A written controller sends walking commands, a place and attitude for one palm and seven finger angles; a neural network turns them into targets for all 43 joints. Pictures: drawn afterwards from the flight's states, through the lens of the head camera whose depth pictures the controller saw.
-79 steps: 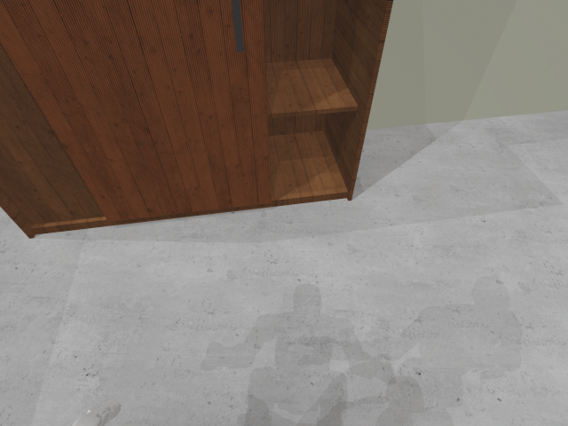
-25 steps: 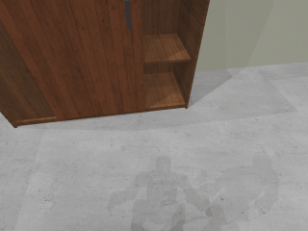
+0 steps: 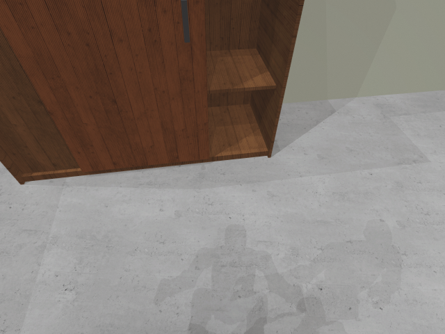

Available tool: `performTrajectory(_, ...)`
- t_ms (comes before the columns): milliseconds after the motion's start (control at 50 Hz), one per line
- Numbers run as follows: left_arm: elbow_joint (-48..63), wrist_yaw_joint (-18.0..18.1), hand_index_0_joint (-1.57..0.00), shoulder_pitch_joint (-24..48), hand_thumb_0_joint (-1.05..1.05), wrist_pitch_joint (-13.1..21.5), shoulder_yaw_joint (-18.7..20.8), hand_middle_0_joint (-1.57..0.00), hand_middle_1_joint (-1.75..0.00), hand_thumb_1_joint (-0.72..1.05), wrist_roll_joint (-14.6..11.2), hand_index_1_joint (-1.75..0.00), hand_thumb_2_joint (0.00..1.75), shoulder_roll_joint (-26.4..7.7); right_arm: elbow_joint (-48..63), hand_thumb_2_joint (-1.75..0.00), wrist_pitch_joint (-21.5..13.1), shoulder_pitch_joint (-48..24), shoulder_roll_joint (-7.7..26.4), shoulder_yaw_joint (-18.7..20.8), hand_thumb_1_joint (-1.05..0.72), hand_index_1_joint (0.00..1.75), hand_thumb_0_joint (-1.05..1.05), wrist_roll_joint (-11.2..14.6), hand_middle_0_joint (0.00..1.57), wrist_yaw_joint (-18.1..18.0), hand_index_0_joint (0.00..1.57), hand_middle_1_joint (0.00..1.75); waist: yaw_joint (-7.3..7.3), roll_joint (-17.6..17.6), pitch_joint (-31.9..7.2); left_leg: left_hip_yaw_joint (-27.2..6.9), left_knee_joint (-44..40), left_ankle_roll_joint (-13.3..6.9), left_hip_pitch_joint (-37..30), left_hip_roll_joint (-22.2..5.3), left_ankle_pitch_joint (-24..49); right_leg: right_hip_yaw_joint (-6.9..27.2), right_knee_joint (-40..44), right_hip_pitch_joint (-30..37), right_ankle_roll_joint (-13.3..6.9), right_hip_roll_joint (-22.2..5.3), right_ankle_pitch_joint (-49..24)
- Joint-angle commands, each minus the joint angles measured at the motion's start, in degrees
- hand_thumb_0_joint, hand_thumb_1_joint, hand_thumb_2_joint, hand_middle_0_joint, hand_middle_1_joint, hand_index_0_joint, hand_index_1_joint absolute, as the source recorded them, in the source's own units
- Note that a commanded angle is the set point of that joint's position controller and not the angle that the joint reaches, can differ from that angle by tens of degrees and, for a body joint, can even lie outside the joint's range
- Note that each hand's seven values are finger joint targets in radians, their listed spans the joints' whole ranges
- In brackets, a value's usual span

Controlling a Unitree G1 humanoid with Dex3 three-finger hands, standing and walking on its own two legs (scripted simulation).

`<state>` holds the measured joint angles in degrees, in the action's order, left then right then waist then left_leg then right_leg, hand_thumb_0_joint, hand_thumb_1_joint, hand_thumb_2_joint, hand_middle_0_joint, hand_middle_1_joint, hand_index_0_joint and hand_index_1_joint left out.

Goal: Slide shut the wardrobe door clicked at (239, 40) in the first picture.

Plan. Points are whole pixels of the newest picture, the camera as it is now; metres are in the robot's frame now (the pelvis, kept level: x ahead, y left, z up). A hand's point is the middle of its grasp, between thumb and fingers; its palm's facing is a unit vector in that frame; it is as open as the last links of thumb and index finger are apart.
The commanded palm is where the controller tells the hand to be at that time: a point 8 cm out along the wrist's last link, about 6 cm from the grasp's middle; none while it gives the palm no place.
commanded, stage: look at it before walking up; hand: left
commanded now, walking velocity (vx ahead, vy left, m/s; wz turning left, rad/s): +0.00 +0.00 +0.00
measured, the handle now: (185, 19) +1.15 +0.22 +0.09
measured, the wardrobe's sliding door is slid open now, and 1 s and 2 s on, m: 0.38 0.38 0.38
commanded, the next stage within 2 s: walk to a spot facing it in 0.06 s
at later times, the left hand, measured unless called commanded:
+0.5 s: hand out of the picture +0.05 +0.21 -0.20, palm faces -0.06 -0.99 -0.16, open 7.4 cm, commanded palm none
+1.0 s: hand (187, 251) +0.35 +0.11 -0.19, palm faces -0.20 -0.96 -0.18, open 7.3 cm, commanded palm none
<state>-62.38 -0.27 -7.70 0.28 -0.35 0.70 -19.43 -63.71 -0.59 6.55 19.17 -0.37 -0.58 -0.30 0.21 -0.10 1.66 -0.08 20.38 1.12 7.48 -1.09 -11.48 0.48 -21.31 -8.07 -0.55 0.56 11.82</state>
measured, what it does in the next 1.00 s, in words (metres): walks ahead: right foot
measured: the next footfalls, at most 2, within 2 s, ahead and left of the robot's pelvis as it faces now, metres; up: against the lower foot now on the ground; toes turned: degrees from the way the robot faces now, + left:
right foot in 0.78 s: +0.30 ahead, -0.16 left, +0.00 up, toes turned -19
left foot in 1.20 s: +0.50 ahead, +0.05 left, +0.00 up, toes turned -2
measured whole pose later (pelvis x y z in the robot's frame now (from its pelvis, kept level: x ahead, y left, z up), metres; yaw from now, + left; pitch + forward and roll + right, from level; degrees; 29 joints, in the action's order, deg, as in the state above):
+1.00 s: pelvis +0.26 -0.05 -0.01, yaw -12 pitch -2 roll -1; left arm -60.6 0.4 -13.6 2.6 2.8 1.5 -10.1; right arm -61.5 -1.7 16.6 8.5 2.9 -1.3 -0.6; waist -1.9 0.2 2.3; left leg 3.9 65.9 0.0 28.7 -8.7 -18.7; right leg -7.9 -29.1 -13.8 -3.4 1.0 14.0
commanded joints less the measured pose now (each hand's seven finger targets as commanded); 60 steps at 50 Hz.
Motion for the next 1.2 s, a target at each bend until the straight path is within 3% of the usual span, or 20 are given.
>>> performTrajectory(0,3.9,0.9,-0.2,1.9,0.0,1.3,2.2,-0.2,-0.3,0.9,-0.1,-0.3,0.9,-12.1,3.6,-0.9,-1.3,-2.3,12.0,2.2,-0.9,0.3,0.0,0.2,0.2,-0.6,0.2,0.3,-0.21,-0.3,-3.2,-5.1,-2.5,-2.4,-1.1,-5.8,7.2,6.5,4.0,-0.7,-1.3,-7.2,-6.9)
performTrajectory(160,2.8,1.1,-0.2,-0.3,0.0,0.9,1.3,-0.2,-0.3,0.9,-0.3,-0.3,0.9,-7.6,2.6,-0.9,-1.0,-0.6,7.6,1.2,-0.9,0.3,0.0,-0.1,0.2,-0.5,0.2,0.3,-0.26,-0.7,-5.6,-3.9,-1.7,-1.8,-2.6,-6.0,7.2,6.1,3.6,0.6,-0.8,-7.4,-7.5)
performTrajectory(300,2.6,-0.1,-0.2,-7.9,0.0,-0.8,2.3,-0.2,-0.3,0.9,0.6,-0.3,0.9,-6.4,2.8,-0.9,0.1,4.7,4.0,1.6,-0.9,0.3,0.0,-0.9,0.2,0.2,0.2,0.3,0.79,-6.1,6.1,1.0,6.6,-1.5,9.0,-2.3,-19.4,15.0,6.9,-7.3,-4.6,-7.5,26.6)
performTrajectory(380,3.3,-0.1,-0.2,-9.8,0.0,0.2,3.3,-0.2,-0.3,0.9,0.1,-0.3,0.9,-4.7,2.8,-0.9,-1.6,9.6,1.8,2.0,-0.9,0.3,0.0,-0.5,0.2,-0.1,0.2,0.3,-0.9,-5.0,5.7,2.5,8.8,-2.1,5.8,-2.6,-13.2,16.0,3.0,-8.7,-7.0,-8.1,17.9)
performTrajectory(420,4.6,-0.3,-0.2,-7.9,0.0,0.6,3.2,-0.2,-0.3,0.9,0.2,-0.3,0.9,-1.7,1.4,-0.9,-2.4,15.3,2.9,2.7,-0.9,0.3,0.0,-0.6,0.2,-0.5,0.2,0.3,-3.52,3.7,5.0,-4.8,1.7,-4.8,-3.7,-8.2,-12.0,8.8,-9.5,-17.2,-4.8,-2.3,11.2)
performTrajectory(460,8.5,-0.3,-0.2,-0.6,0.0,1.7,2.7,-0.2,-0.3,0.9,0.4,-0.3,0.9,1.7,-1.4,-0.9,-3.3,26.1,5.8,4.0,-0.9,0.3,0.0,-1.1,0.2,-1.3,0.2,0.3,-7.42,15.0,7.4,-21.2,-8.4,-12.2,-15.6,-22.5,1.5,-1.2,-33.6,-35.3,-1.7,0.9,18.8)
performTrajectory(500,8.5,-0.3,-0.2,0.1,0.0,2.2,3.2,-0.2,-0.3,0.9,0.6,-0.3,0.9,1.1,-2.0,-0.9,-4.1,27.8,1.5,2.9,-0.9,0.3,0.0,-0.6,0.2,-2.0,0.2,0.3,-6.46,7.1,7.9,-17.0,-4.8,-13.9,-18.0,-23.6,23.0,1.5,-41.0,-39.2,-1.4,-3.7,16.8)
performTrajectory(580,8.5,-1.9,-0.2,0.3,0.0,1.2,3.1,-0.2,-0.3,0.9,0.5,-0.3,0.9,6.0,-1.0,-0.9,-4.7,23.0,0.0,3.1,-0.9,0.3,0.0,-1.0,0.2,-2.1,0.2,0.3,-2.84,7.2,9.0,-2.8,-7.3,-10.1,-10.9,-18.2,17.7,-2.9,-34.4,-33.0,-1.2,-6.3,10.7)
performTrajectory(660,8.2,-2.4,-0.2,-1.2,0.0,1.0,3.0,-0.2,-0.3,0.9,0.4,-0.3,0.9,7.8,-1.8,-0.9,-4.7,22.0,-0.4,3.2,-0.9,0.3,0.0,-0.8,0.2,-2.0,0.2,0.3,-0.34,9.1,7.7,6.8,-5.2,-7.6,-4.3,-14.0,27.8,-10.6,-20.5,-16.9,-2.5,-1.8,2.8)
performTrajectory(720,3.8,-1.5,-0.2,-14.3,0.0,1.2,4.1,-0.2,-0.3,0.9,0.9,-0.3,0.9,5.5,-2.0,-0.9,-4.4,20.6,0.7,3.6,-0.9,0.3,0.0,-0.1,0.2,-1.9,0.2,0.3,5.74,7.3,0.6,11.4,11.2,-5.7,-2.4,-12.5,42.1,-12.5,-15.2,0.1,-4.8,1.8,-2.9)
performTrajectory(740,1.6,-1.1,-0.2,-21.4,0.0,1.9,5.1,-0.2,-0.3,0.9,1.3,-0.3,0.9,2.5,-1.7,-0.9,-4.5,20.3,0.0,3.6,-0.9,0.3,0.0,0.1,0.2,-1.6,0.2,0.3,9.09,3.9,-3.3,12.1,22.6,-3.8,3.2,-10.6,35.7,-10.2,-12.1,10.8,-5.6,0.6,-4.8)
performTrajectory(760,0.5,-0.2,-0.2,-26.7,0.0,2.7,6.6,-0.2,-0.3,0.9,1.5,-0.3,0.9,-3.2,-0.9,-0.9,-4.6,22.3,-3.5,3.0,-0.9,0.3,0.0,0.8,0.2,-0.8,0.2,0.3,10.56,-7.4,-9.1,12.4,41.4,-2.3,15.1,-6.7,11.9,6.9,-7.3,21.2,-10.6,-12.6,-0.2)
performTrajectory(780,0.3,0.3,-0.2,-27.8,0.0,2.7,7.3,-0.2,-0.3,0.9,0.4,-0.3,0.9,-6.8,0.9,-0.9,-4.7,22.7,-6.1,3.1,-0.9,0.3,0.0,1.0,0.2,-1.1,0.2,0.3,8.21,-14.9,-13.3,7.5,57.8,-1.5,23.0,-0.8,-19.4,32.2,2.0,22.0,-16.1,-25.5,0.2)
performTrajectory(800,1.7,0.7,-0.2,-23.2,0.0,2.4,7.3,-0.2,-0.3,0.9,-0.5,-0.3,0.9,-6.4,2.3,-0.9,-4.1,18.1,-4.9,3.3,-0.9,0.3,0.0,1.0,0.2,-1.0,0.2,0.3,7.75,-5.9,-8.0,1.8,62.4,-3.0,25.5,-3.7,-18.1,33.4,7.0,16.4,-17.5,-26.2,8.6)
performTrajectory(840,3.7,1.0,-0.2,-14.0,0.0,2.6,5.8,-0.2,-0.3,0.9,0.0,-0.3,0.9,-2.0,2.8,-0.9,-3.7,14.4,-6.3,3.4,-0.9,0.3,0.0,0.1,0.2,-0.4,0.2,0.3,3.85,-2.8,1.2,0.3,59.8,-3.0,26.3,-8.2,-10.4,23.0,8.4,-0.4,-13.6,-22.5,13.7)
performTrajectory(920,4.3,1.3,-0.2,-8.2,0.0,3.4,4.3,-0.2,-0.3,0.9,0.9,-0.3,0.9,2.2,1.3,-0.9,-1.0,20.1,-9.5,3.4,-0.9,0.3,0.0,-0.9,0.2,0.0,0.2,0.3,-2.93,-1.7,3.5,2.2,47.5,-1.2,17.8,-9.0,-7.3,6.7,10.7,-15.7,-9.6,-16.7,8.1)
performTrajectory(1080,3.0,0.7,-0.2,-12.2,0.0,3.6,4.6,-0.2,-0.3,0.9,0.9,-0.3,0.9,1.4,7.2,-0.9,-2.2,8.7,-8.6,3.7,-0.9,0.3,0.0,-0.6,0.2,1.5,0.2,0.3,-0.28,-6.8,4.7,6.5,21.1,-0.1,15.2,-6.2,-1.8,3.0,9.0,-9.8,-8.7,-14.2,6.5)
performTrajectory(1140,2.8,0.7,-0.2,-12.9,0.0,3.1,4.8,-0.2,-0.3,0.9,0.6,-0.3,0.9,2.1,5.8,-0.9,-3.3,13.2,-6.7,3.9,-0.9,0.3,0.0,-0.8,0.2,1.0,0.2,0.3,-2.56,-1.5,2.7,9.2,11.1,-0.2,3.6,-3.7,0.3,0.4,-0.5,-9.7,-6.6,-11.2,0.5)
performTrajectory(1160,2.8,0.7,-0.2,-13.8,0.0,3.0,4.3,-0.2,-0.3,0.9,0.3,-0.3,0.9,3.9,3.9,-0.9,-3.8,19.0,-3.7,4.5,-0.9,0.3,0.0,-1.1,0.2,0.4,0.2,0.3,-4.64,5.9,-1.1,4.5,6.7,-1.5,-5.2,-6.3,1.6,-2.5,-12.6,-11.6,-4.7,-7.9,-3.9)
performTrajectory(1180,3.7,0.4,-0.2,-15.4,0.0,3.0,3.9,-0.2,-0.3,0.9,-0.4,-0.3,0.9,7.1,2.9,-0.9,-4.1,25.5,2.4,5.9,-0.9,0.3,0.0,-1.7,0.2,-0.2,0.2,0.3,-5.86,20.1,-5.8,-14.4,0.7,-7.4,-13.0,-20.0,9.8,-9.4,-30.2,-20.2,-0.8,-1.1,9.9)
